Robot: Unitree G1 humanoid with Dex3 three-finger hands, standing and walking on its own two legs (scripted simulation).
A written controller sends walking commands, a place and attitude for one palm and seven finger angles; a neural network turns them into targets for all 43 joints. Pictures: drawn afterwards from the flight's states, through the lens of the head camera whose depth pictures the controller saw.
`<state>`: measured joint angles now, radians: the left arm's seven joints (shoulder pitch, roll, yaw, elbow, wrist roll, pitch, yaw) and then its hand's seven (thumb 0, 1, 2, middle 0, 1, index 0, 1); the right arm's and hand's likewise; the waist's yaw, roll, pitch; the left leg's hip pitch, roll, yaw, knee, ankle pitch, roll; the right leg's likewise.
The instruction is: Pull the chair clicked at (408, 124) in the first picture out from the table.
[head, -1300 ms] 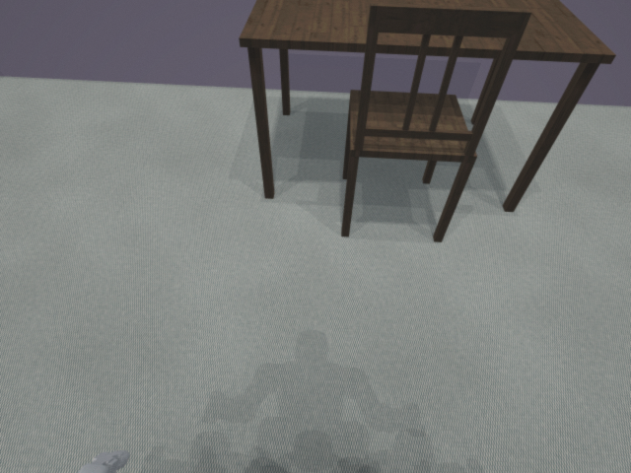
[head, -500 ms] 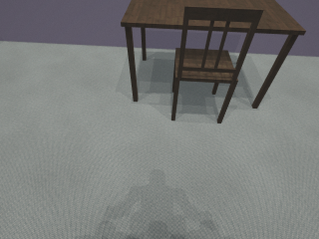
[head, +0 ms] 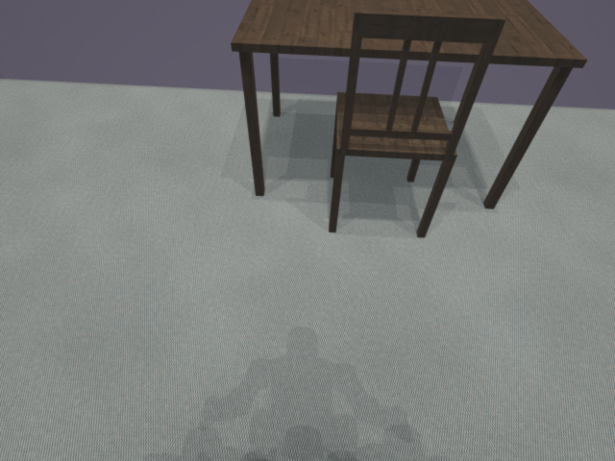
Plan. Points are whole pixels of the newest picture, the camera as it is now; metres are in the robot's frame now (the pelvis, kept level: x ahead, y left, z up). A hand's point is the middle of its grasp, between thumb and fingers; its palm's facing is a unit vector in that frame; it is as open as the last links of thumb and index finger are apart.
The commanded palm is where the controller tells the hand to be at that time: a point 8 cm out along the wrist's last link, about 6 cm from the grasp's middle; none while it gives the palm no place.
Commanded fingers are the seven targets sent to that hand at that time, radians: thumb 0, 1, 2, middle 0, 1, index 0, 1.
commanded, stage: look at it before walking up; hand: left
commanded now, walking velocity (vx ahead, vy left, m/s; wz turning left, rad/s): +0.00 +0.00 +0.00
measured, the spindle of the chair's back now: (397, 88) +1.17 -0.21 -0.09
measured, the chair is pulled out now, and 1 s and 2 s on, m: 0.00 0.00 0.00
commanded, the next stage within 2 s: walk to a spot facing it in 0.14 s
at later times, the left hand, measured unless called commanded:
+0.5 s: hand out of the picture +0.07 +0.22 -0.18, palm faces -0.10 -0.95 -0.28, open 7.4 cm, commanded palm none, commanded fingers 0.00 0.90 0.90 -0.20 -0.30 -0.20 -0.30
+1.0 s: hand out of the picture +0.08 +0.17 -0.16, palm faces -0.26 -0.94 -0.22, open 7.4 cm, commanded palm none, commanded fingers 0.00 0.90 0.90 -0.20 -0.30 -0.20 -0.30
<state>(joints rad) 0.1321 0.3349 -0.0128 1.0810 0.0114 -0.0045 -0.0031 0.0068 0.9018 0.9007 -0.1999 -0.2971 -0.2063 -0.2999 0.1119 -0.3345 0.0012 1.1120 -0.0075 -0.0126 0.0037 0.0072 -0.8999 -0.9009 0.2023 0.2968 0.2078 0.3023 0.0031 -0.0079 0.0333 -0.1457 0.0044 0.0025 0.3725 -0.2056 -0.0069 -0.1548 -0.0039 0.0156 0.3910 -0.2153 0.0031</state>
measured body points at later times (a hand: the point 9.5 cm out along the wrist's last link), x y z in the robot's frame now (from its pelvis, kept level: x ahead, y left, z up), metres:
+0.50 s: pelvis +0.00 +0.00 -0.01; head +0.02 +0.00 +0.44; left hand +0.07 +0.27 -0.15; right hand +0.06 -0.28 -0.15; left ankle +0.00 +0.12 -0.75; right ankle +0.00 -0.12 -0.75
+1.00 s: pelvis +0.02 -0.01 +0.00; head +0.05 -0.03 +0.45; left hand +0.10 +0.22 -0.14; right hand +0.02 -0.29 -0.14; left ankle +0.06 +0.14 -0.69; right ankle -0.01 -0.10 -0.75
